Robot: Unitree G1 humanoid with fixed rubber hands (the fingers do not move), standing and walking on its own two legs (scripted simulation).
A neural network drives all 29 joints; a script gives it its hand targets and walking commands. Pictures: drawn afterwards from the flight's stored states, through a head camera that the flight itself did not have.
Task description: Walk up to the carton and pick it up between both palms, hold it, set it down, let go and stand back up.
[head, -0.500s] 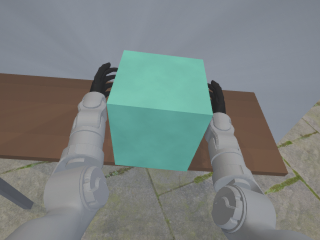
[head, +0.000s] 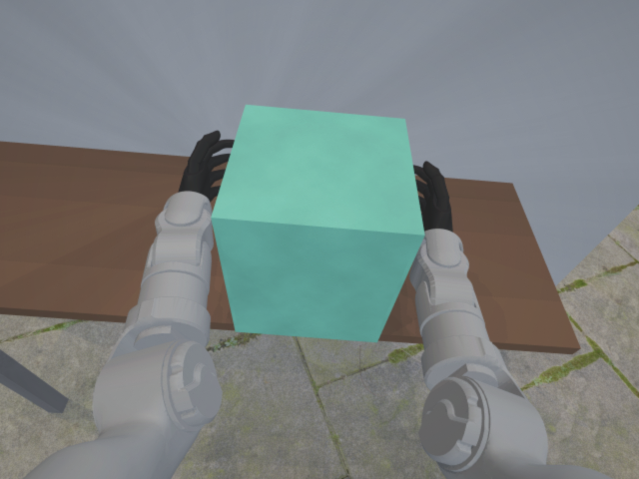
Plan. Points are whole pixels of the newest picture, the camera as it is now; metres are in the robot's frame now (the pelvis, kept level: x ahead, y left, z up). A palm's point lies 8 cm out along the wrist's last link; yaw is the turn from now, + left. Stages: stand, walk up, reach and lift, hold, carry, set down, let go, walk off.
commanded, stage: set down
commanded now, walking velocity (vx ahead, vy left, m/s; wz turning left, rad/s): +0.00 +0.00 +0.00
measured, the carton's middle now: (315, 231) +0.43 +0.02 +0.06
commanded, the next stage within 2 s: none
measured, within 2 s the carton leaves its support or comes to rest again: neither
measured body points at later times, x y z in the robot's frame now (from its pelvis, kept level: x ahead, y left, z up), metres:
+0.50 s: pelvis +0.00 +0.00 +0.00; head +0.04 +0.02 +0.45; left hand +0.45 +0.17 +0.12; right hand +0.42 -0.14 +0.10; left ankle -0.02 +0.11 -0.75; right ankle -0.02 -0.14 -0.75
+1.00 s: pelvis +0.00 +0.00 +0.00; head +0.05 +0.02 +0.45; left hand +0.45 +0.17 +0.12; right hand +0.42 -0.14 +0.10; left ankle -0.02 +0.11 -0.75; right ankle -0.02 -0.14 -0.75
